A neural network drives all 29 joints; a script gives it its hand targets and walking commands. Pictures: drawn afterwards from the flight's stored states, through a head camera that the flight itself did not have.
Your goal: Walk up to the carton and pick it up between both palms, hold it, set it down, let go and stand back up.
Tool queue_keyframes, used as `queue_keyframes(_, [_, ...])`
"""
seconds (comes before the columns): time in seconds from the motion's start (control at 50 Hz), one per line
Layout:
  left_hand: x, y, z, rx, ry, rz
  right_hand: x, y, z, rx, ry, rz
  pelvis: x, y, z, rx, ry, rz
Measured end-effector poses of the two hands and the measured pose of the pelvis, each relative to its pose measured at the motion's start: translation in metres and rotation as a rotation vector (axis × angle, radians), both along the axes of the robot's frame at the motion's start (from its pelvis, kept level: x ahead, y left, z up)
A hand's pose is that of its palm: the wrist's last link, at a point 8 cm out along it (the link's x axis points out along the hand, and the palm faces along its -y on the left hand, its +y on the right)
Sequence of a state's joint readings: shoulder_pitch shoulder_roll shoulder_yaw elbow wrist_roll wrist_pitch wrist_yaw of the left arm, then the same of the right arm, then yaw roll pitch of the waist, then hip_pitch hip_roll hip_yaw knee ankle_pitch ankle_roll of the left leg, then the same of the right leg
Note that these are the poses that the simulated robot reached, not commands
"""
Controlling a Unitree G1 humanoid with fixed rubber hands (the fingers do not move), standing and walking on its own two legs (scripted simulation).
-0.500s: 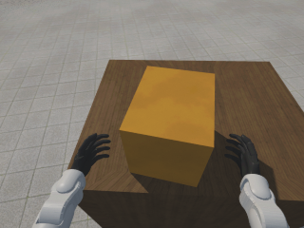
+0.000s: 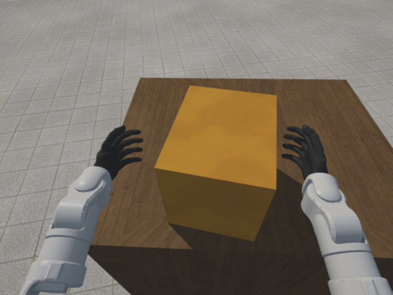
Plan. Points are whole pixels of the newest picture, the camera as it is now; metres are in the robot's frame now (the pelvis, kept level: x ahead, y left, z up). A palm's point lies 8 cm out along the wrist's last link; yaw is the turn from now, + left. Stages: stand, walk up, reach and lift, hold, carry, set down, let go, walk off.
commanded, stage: reach and lift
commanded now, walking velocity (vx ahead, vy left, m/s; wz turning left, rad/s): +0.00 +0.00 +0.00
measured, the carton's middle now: (220, 160) +0.45 -0.06 -0.02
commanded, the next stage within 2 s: none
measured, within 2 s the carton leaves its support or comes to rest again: neither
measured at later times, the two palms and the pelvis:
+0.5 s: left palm (123, 130) +0.42 +0.15 +0.14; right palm (321, 144) +0.36 -0.24 +0.13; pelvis +0.00 +0.00 +0.00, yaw +0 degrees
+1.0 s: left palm (120, 161) +0.42 +0.18 +0.05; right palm (296, 179) +0.35 -0.21 +0.03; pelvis +0.00 +0.01 +0.00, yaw +0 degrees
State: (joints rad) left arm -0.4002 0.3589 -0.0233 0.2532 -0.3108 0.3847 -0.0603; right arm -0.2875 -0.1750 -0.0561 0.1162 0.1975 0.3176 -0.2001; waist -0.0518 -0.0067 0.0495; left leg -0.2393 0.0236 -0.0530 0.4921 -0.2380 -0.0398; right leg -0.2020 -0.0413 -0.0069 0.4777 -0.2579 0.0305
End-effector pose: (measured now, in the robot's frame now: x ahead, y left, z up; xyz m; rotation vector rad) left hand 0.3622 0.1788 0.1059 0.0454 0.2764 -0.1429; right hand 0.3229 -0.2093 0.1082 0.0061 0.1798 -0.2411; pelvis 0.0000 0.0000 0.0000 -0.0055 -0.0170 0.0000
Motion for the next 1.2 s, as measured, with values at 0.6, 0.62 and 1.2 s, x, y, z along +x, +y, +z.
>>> queue_keyframes(0.6, [0.067, -0.024, 0.021, -0.011, 0.005, -0.014, 0.042, -0.030, 0.008, -0.040, 0.040, -0.080, 0.005, 0.002, 0.002, -0.005, 0.014, -0.002])
queue_keyframes(0.62, [0.067, -0.021, 0.016, -0.010, 0.014, -0.004, 0.042, -0.030, 0.003, -0.034, 0.051, -0.082, 0.005, 0.002, 0.002, -0.005, 0.014, -0.002])
queue_keyframes(1.2, [0.062, -0.017, -0.092, 0.025, 0.015, 0.050, 0.034, -0.010, -0.104, 0.042, 0.082, -0.113, 0.001, 0.007, -0.007, -0.015, 0.247, -0.008])
